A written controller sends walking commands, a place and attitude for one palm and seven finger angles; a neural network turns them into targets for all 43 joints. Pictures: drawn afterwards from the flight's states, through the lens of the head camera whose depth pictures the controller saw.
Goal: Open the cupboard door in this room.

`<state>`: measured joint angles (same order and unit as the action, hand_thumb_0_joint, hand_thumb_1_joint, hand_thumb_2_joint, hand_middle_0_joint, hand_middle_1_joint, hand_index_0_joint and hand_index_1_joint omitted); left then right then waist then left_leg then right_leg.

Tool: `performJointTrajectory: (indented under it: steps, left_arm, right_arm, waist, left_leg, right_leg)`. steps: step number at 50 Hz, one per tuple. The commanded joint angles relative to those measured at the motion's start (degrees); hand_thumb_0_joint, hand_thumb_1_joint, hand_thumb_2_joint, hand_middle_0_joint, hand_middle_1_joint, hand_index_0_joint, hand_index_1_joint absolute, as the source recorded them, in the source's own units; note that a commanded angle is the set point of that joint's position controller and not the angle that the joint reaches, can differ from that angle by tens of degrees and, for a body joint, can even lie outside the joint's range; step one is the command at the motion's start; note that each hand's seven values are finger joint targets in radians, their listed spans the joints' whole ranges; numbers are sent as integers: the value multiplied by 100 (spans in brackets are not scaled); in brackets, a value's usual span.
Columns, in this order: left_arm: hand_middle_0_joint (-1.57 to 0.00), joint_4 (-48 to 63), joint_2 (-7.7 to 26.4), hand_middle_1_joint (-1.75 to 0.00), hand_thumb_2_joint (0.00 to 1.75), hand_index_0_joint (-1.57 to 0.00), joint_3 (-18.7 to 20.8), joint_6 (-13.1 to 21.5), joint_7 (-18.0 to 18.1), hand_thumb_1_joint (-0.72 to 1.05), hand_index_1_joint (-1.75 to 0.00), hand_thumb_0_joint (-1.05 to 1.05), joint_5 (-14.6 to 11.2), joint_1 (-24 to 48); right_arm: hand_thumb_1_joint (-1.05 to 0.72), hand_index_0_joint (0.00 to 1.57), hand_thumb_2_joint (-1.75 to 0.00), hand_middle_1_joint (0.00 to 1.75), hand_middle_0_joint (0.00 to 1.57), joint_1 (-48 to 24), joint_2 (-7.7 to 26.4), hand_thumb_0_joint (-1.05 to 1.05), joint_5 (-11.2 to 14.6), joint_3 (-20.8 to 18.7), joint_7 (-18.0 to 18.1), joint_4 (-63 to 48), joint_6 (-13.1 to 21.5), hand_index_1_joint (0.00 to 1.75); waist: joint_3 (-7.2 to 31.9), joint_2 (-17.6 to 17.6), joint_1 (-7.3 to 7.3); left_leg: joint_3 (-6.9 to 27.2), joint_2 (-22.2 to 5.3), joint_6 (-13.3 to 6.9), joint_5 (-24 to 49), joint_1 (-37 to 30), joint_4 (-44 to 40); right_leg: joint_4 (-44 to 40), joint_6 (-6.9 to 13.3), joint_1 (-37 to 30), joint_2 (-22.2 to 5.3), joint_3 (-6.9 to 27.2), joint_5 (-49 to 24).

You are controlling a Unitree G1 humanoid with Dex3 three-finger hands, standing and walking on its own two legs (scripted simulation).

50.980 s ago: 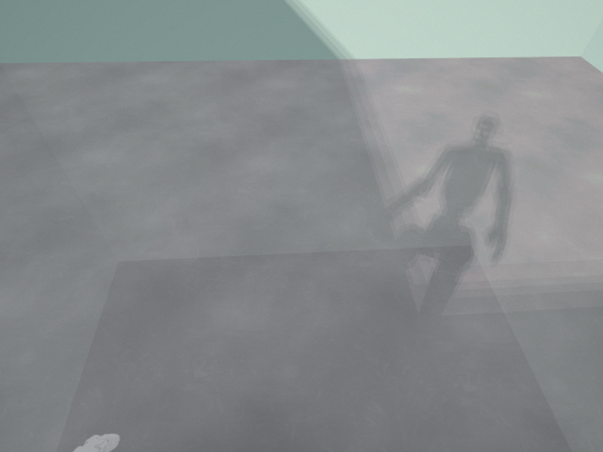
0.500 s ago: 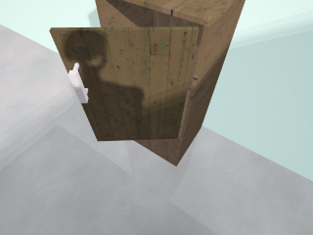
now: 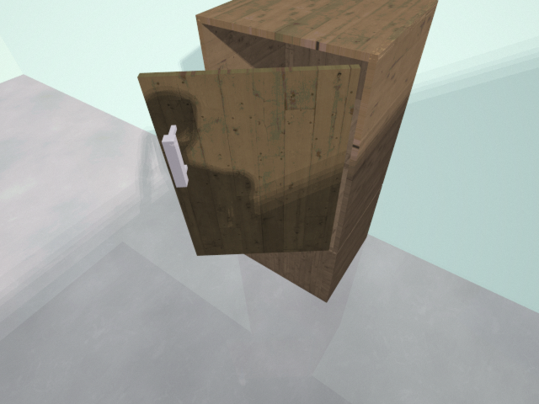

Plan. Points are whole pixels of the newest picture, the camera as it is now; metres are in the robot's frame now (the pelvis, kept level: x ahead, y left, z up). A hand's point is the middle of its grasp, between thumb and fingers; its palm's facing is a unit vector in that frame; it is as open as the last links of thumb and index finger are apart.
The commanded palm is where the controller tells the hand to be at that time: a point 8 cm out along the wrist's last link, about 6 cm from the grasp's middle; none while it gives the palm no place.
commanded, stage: come to a stop and stand still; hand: left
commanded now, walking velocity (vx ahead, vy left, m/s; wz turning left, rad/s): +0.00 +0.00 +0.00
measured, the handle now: (177, 156) +0.59 +0.25 +0.03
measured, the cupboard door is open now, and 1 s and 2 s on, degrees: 37 37 37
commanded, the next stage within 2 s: look again from close up in 0.08 s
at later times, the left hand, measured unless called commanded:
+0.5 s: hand out of the picture +0.05 +0.15 -0.16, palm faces +0.00 -0.97 -0.24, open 7.3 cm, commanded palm none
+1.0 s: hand out of the picture +0.09 +0.12 -0.16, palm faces +0.03 -0.97 -0.24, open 7.3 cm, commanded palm none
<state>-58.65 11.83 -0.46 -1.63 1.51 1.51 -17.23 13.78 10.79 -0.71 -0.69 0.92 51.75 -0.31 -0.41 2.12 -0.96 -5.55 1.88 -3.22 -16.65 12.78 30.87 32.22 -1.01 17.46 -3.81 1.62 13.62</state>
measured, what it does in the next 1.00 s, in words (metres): shifts its weight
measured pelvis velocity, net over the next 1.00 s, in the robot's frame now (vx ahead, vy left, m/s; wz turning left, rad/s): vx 0.05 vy -0.06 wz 0.02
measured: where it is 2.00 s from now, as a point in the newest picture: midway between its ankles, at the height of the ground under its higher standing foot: outside the picture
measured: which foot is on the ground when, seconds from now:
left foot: down 0.00-1.00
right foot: down 0.00-1.00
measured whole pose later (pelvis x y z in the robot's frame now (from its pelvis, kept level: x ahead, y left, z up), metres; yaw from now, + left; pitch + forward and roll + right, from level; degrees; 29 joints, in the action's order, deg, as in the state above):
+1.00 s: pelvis +0.05 -0.06 +0.01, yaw +1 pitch +0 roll +1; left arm -62.1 9.5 0.0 0.9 2.1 0.6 -11.9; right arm 13.7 9.9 -0.5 -0.2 2.2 62.7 0.8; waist -2.3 1.1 0.0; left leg -2.5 -2.3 2.4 -16.3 7.6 23.5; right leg 28.4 2.2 13.4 0.9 -0.6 15.5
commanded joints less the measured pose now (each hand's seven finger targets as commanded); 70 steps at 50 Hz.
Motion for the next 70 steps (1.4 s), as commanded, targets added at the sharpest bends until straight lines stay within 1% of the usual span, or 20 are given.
performJointTrajectory:
  steps: [1,3,6,9,19,28,31,39,44,49,54,55,56,57,58,59,61,63,65,70]
  left_arm:
    - [-20,273,559,-30,90,-20,97,155,-19,90,-30,0,14,-92]
    - [-20,218,589,-30,90,-20,103,176,-23,90,-30,0,2,-146]
    - [-20,138,624,-30,90,-20,96,227,-27,90,-30,0,-3,-136]
    - [-20,42,643,-30,90,-20,78,267,-23,90,-30,0,-34,-81]
    - [-20,-259,573,-30,90,-20,83,324,5,90,-30,0,-80,18]
    - [-20,-325,539,-30,90,-20,119,336,21,90,-30,0,-97,190]
    - [-20,-319,511,-30,90,-20,121,331,24,90,-30,0,-90,229]
    - [-20,-272,500,-30,90,-20,169,352,37,90,-30,0,-93,250]
    - [-20,-170,576,-30,90,-20,214,339,78,90,-30,0,-93,265]
    - [-20,-139,582,-30,90,-20,210,326,84,90,-30,0,-83,235]
    - [-20,-125,618,-30,90,-20,219,331,52,90,-30,0,-81,310]
    - [-20,-386,634,-30,90,-20,273,400,278,90,-30,0,-84,-569]
    - [-20,-207,1169,-30,90,-20,303,516,248,90,-30,0,-40,-287]
    - [-20,-13,1043,-30,90,-20,315,531,225,90,-30,0,-36,-157]
    - [-20,86,868,-30,90,-20,257,502,200,90,-30,0,-52,2]
    - [-20,134,779,-30,90,-20,228,464,174,90,-30,0,-80,107]
    - [-20,198,706,-30,90,-20,210,375,129,90,-30,0,-89,383]
    - [-20,209,647,-30,90,-20,189,307,98,90,-30,0,-74,386]
    - [-20,180,668,-30,90,-20,172,293,64,90,-30,0,-69,281]
    - [-20,156,582,-30,90,-20,142,262,17,90,-30,0,-69,123]
  right_arm:
    - [-90,20,-90,30,20,117,837,0,-40,-160,-23,-227,126,30]
    - [-90,20,-90,30,20,126,848,0,-35,-142,-24,-145,146,30]
    - [-90,20,-90,30,20,180,842,0,-23,-118,-20,-5,165,30]
    - [-90,20,-90,30,20,283,819,0,-10,-76,-10,190,202,30]
    - [-90,20,-90,30,20,449,592,0,2,30,43,754,270,30]
    - [-90,20,-90,30,20,523,457,0,-14,43,85,1009,262,30]
    - [-90,20,-90,30,20,532,388,0,-11,37,96,1051,247,30]
    - [-90,20,-90,30,20,535,381,0,-16,15,115,1082,237,30]
    - [-90,20,-90,30,20,497,383,0,8,-25,139,1024,202,30]
    - [-90,20,-90,30,20,444,372,0,9,-50,135,971,163,30]
    - [-90,20,-90,30,20,407,441,0,-8,-44,120,990,176,30]
    - [-90,20,-90,30,20,-298,637,0,90,-165,48,579,161,30]
    - [-90,20,-90,30,20,-199,705,0,79,-125,35,306,125,30]
    - [-90,20,-90,30,20,145,507,0,56,-167,43,281,156,30]
    - [-90,20,-90,30,20,203,483,0,59,-164,63,293,155,30]
    - [-90,20,-90,30,20,312,418,0,58,-157,71,359,134,30]
    - [-90,20,-90,30,20,340,548,0,-4,-166,60,402,136,30]
    - [-90,20,-90,30,20,136,636,0,-29,-127,31,356,130,30]
    - [-90,20,-90,30,20,98,696,0,-40,-110,13,319,131,30]
    - [-90,20,-90,30,20,194,761,0,-54,-81,11,357,183,30]
  waist:
    - [-529,-227,61]
    - [-452,-145,57]
    - [-400,-442,98]
    - [-301,-461,142]
    - [-92,-345,104]
    - [-33,-169,83]
    - [-115,-379,84]
    - [38,-356,104]
    - [126,-288,103]
    - [144,-412,107]
    - [-17,-345,119]
    - [20,-682,-230]
    - [95,-766,65]
    - [730,-988,194]
    - [951,-911,227]
    - [901,-791,280]
    - [185,-275,319]
    - [-457,-29,207]
    - [-673,-163,169]
    - [-348,-76,134]
  left_leg:
    - [1199,-825,-36,-1324,693,-1648]
    - [1193,-820,-30,-1332,610,-1664]
    - [1123,-763,-26,-1007,418,-1529]
    - [1003,-726,10,-566,194,-1408]
    - [731,-699,128,675,-112,-1134]
    - [641,-736,211,1103,-238,-1058]
    - [617,-756,223,1087,-262,-1063]
    - [552,-753,276,1240,-416,-980]
    - [521,-780,313,1664,-497,-897]
    - [477,-754,323,1367,-517,-845]
    - [531,-745,306,1056,-457,-968]
    - [180,-771,466,263,171,418]
    - [371,-458,417,-313,464,562]
    - [477,-499,284,-592,499,394]
    - [465,-408,277,-376,280,101]
    - [455,-394,280,45,-115,-215]
    - [648,-686,189,701,-374,-558]
    - [850,-759,163,535,95,-788]
    - [968,-726,133,-9,367,-1013]
    - [1118,-763,103,-371,454,-1301]
  right_leg:
    - [-496,266,56,58,181,564]
    - [-547,259,66,42,232,571]
    - [-739,272,106,-33,366,588]
    - [-845,281,93,-115,470,446]
    - [-818,298,-376,-228,438,-568]
    - [-783,348,-651,-237,358,-1231]
    - [-827,350,-649,-220,339,-1304]
    - [-839,378,-775,-219,364,-1703]
    - [-683,408,-834,-297,408,-2410]
    - [-776,408,-779,-317,480,-2236]
    - [-973,411,-653,-243,489,-1479]
    - [-973,-4,-1038,-731,895,-3772]
    - [-881,225,-1463,-1131,1137,-5123]
    - [-510,571,-1845,-1176,1067,-5432]
    - [-376,735,-1900,-1026,798,-5135]
    - [-465,683,-1489,-854,674,-3956]
    - [-745,504,-473,-392,410,-1447]
    - [-961,377,-185,-202,362,-93]
    - [-1105,355,-143,-127,387,532]
    - [-955,291,-501,-90,208,262]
